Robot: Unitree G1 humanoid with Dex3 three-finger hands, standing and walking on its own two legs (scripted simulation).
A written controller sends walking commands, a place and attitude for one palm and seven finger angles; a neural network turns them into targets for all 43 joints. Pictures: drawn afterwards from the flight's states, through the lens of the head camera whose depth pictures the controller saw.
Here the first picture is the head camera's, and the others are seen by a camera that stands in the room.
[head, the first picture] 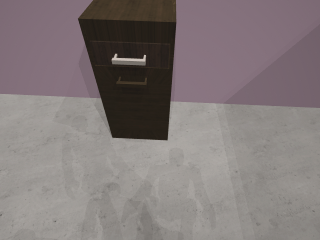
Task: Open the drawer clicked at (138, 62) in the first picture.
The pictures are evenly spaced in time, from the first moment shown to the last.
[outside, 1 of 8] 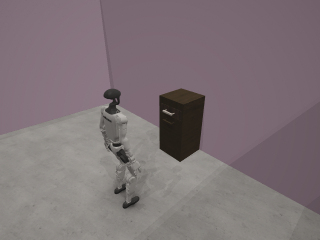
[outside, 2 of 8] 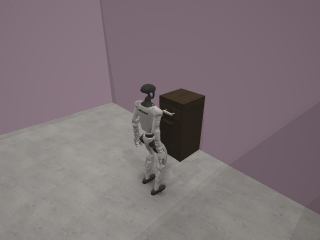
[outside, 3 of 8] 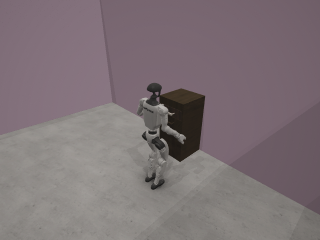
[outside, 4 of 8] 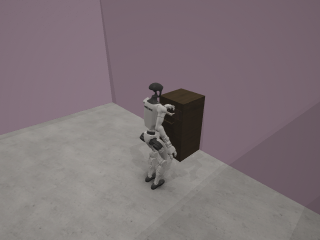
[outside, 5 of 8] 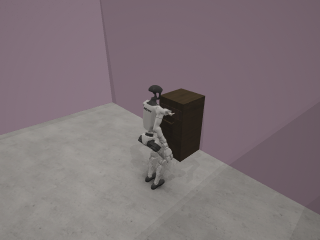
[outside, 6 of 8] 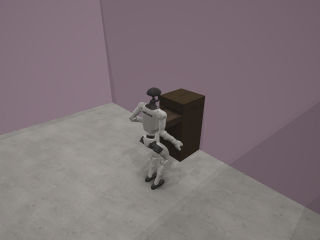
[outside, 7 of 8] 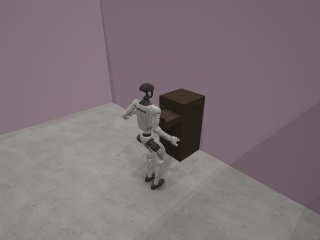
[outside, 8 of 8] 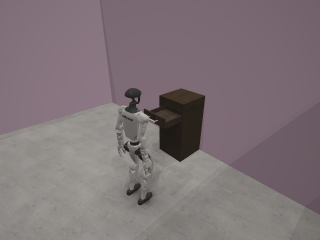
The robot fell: no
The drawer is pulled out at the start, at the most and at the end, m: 0.00 0.30 0.30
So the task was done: yes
